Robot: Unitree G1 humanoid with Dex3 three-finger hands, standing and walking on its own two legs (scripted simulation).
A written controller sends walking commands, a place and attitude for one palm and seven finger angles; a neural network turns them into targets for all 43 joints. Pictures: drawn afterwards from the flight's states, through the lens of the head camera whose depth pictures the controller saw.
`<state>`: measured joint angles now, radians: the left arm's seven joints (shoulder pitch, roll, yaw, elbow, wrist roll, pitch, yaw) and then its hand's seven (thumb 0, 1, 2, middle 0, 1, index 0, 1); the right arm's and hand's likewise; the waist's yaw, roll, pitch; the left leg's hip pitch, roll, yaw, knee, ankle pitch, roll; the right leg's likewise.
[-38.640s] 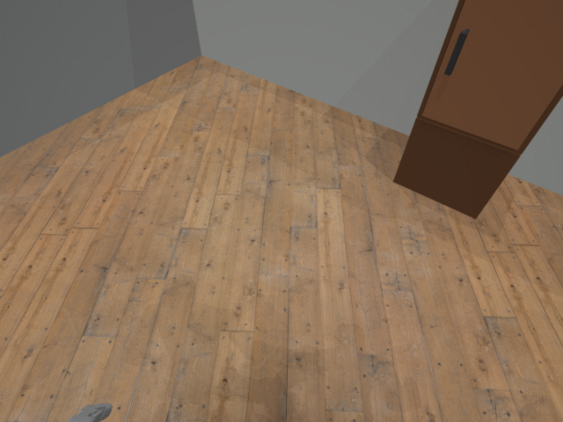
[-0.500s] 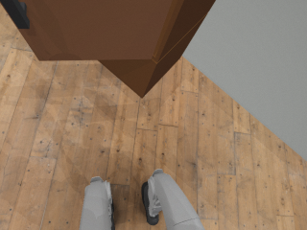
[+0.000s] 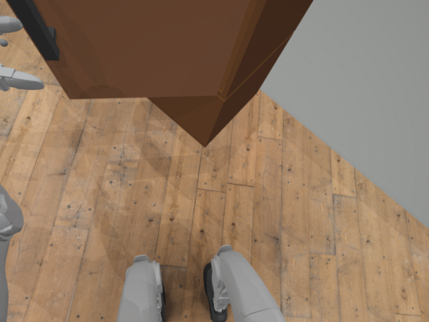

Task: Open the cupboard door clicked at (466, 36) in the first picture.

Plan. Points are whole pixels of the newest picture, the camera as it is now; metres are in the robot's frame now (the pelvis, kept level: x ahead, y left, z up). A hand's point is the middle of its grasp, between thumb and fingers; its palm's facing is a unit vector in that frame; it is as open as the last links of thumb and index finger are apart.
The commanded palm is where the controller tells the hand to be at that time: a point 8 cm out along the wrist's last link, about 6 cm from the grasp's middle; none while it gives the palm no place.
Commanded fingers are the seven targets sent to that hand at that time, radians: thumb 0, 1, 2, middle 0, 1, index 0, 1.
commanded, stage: slide the fingers in behind the handle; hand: left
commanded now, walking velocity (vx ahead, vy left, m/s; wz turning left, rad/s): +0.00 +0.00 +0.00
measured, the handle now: (33, 11) +0.60 +0.23 +0.07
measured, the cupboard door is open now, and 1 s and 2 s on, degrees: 48 48 48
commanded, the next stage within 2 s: close the thumb around the handle in 0.90 s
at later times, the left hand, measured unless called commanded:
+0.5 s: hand (36, 42) +0.55 +0.22 +0.06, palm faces +0.05 -1.00 -0.04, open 13.9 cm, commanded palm +0.54 +0.25 +0.06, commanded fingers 0.00 -0.50 0.30 -0.30 -1.20 -0.30 -1.20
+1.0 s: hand (38, 43) +0.55 +0.22 +0.06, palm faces +0.05 -1.00 -0.03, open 14.0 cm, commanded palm +0.54 +0.25 +0.06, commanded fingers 0.00 -0.44 0.32 -0.30 -1.21 -0.30 -1.21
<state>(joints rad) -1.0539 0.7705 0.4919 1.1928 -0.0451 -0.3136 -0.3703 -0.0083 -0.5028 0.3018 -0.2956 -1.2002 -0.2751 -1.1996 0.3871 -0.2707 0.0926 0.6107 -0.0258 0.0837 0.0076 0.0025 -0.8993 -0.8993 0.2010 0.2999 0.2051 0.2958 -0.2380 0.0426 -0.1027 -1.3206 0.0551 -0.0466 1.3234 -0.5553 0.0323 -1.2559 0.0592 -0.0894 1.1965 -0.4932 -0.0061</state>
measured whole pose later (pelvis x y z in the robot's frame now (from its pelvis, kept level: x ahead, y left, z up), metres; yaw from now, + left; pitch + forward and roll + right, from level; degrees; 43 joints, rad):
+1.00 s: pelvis -0.01 -0.01 +0.00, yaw +0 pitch +31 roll -5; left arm -1.08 0.70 0.47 1.25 -0.03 -0.36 -0.30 -0.01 -0.50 0.30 -0.30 -1.20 -0.30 -1.20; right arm 0.37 -0.28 0.08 0.61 -0.02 0.07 0.01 0.00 -0.90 -0.90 0.20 0.30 0.20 0.30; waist -0.24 0.05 -0.11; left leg -1.32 0.06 -0.04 1.33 -0.55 0.02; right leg -1.27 0.06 -0.08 1.23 -0.50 -0.02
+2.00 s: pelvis +0.00 +0.00 +0.00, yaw +0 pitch +30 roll -5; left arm -0.99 0.63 0.47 1.16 -0.06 -0.37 -0.27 0.01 0.64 0.78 -0.27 -1.32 -0.32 -1.32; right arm 0.37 -0.26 0.07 0.61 -0.03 0.08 0.02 0.00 -0.90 -0.90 0.20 0.30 0.20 0.30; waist -0.23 0.05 -0.11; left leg -1.29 0.06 -0.02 1.32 -0.56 0.03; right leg -1.25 0.06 -0.06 1.22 -0.50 -0.01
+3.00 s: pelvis +0.01 -0.06 +0.03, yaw +7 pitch +19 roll +1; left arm -0.06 -0.09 -0.14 0.39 0.11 -0.47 0.58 0.00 0.54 0.76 -0.33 -1.30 -0.31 -1.30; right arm 0.14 -0.18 -0.02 0.63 -0.09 -0.03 0.01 0.01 -0.90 -0.90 0.20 0.30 0.20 0.30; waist -0.02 0.02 -0.17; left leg -0.98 0.00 -0.05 1.17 -0.52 -0.05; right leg -0.97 0.01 -0.09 1.20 -0.56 -0.09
